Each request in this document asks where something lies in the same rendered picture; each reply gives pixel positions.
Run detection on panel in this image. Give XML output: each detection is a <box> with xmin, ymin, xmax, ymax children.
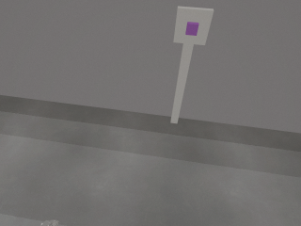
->
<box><xmin>170</xmin><ymin>6</ymin><xmax>214</xmax><ymax>124</ymax></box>

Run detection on button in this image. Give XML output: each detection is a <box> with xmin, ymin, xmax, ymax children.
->
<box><xmin>185</xmin><ymin>22</ymin><xmax>199</xmax><ymax>36</ymax></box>

